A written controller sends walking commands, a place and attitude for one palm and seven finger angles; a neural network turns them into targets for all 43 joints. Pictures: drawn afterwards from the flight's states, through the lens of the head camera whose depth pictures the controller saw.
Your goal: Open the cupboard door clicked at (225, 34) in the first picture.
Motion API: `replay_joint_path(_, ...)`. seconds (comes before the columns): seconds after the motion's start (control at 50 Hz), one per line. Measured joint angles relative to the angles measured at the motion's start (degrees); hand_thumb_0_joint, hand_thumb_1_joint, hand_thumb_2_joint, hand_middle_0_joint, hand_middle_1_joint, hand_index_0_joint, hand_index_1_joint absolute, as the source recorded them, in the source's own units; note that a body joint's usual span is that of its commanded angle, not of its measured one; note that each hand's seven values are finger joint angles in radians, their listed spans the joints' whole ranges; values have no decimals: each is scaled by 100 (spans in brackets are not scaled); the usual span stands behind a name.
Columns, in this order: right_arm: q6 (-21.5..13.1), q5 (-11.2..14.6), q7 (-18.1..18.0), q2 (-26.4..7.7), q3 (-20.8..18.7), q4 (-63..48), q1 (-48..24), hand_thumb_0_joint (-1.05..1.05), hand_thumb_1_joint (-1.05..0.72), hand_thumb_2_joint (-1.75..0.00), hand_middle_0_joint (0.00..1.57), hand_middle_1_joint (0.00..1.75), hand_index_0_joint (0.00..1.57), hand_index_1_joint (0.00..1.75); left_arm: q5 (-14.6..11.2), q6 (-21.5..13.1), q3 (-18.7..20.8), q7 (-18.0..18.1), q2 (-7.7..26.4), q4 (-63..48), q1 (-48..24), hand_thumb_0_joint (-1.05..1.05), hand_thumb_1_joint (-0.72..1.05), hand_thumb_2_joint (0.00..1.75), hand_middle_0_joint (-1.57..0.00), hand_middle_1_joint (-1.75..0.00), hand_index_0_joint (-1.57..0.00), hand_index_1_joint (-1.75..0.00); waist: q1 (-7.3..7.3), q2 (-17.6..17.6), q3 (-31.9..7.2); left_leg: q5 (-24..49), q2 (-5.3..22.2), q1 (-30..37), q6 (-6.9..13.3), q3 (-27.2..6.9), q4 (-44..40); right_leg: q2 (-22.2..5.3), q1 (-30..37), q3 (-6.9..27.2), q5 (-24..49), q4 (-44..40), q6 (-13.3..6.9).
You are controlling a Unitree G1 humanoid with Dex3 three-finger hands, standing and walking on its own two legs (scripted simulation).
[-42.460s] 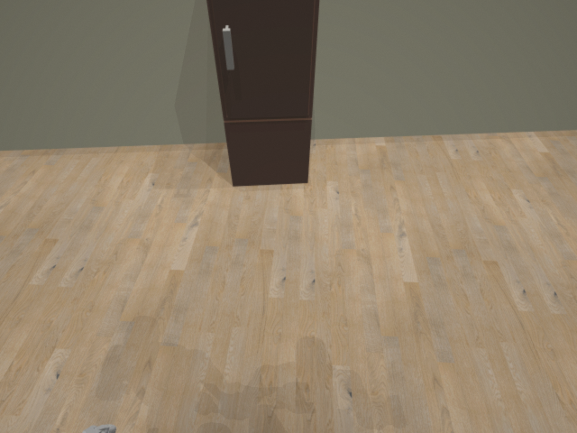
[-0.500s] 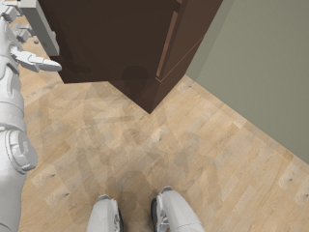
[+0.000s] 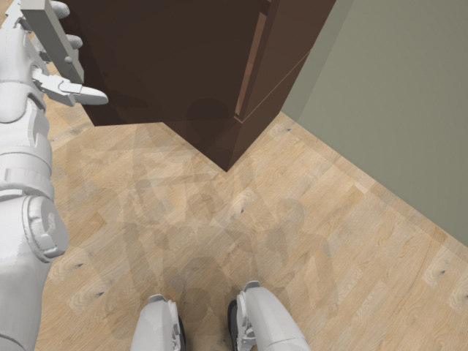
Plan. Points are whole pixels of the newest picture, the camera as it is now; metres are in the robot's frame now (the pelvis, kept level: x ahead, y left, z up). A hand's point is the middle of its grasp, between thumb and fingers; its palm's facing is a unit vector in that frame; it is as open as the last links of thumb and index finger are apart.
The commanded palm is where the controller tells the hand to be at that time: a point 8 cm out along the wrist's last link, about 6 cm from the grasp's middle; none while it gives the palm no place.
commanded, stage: slide the fingers in behind the handle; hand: left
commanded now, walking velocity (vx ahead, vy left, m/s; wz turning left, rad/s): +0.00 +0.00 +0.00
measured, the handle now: (58, 33) +0.61 +0.21 +0.07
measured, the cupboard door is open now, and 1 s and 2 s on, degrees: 47 47 74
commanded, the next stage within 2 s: close the thumb around the handle in 0.38 s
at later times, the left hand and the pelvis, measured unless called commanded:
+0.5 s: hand (65, 60) +0.56 +0.19 +0.07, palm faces +0.03 -1.00 -0.02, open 14.0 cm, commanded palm +0.54 +0.22 +0.07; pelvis +0.00 +0.01 +0.00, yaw +0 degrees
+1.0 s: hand (63, 61) +0.56 +0.19 +0.07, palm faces +0.04 -1.00 -0.01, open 7.1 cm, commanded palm +0.54 +0.22 +0.07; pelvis +0.00 +0.01 +0.00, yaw +0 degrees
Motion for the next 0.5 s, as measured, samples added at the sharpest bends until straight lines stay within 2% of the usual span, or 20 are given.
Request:
replay_joint_path(0.08, 10, -8, 19, 2, -8, -6, 9, 0, -90, -90, 20, 30, 20, 30, 31, -53, 35, 70, -73, 10, 47, -2, -50, 30, -30, -120, -30, -120, -11, 6, -24, -6, 4, 55, 4, 21, -25, 6, 43, 22, 1, -20, 5)
replay_joint_path(0.18, 5, 3, 9, -2, 19, -62, 1, 0, -90, -90, 20, 30, 20, 30, 94, -28, 90, 110, 30, 150, 20, -2, -50, 30, -30, -120, -30, -120, -51, 13, 1, -11, 10, 80, 17, 37, -22, 13, 61, 40, 6, -21, 15)
replay_joint_path(0.36, -16, 5, -6, -2, 27, -9, 8, 0, -90, -90, 20, 30, 20, 30, 27, -74, 37, 15, 102, 169, -43, -2, -50, 30, -30, -120, -30, -120, -35, 3, 9, -6, -13, -11, 37, 30, 21, -9, -16, 36, 11, 11, 36)
replay_joint_path(0.5, -19, -27, 6, -6, -7, 34, 28, 0, -90, -90, 20, 30, 20, 30, 13, -81, -18, 58, -3, 60, -39, -2, -50, 30, -30, -120, -30, -120, -19, 3, -13, -7, -34, -46, 54, 25, 26, -26, -36, 34, 15, 0, 57)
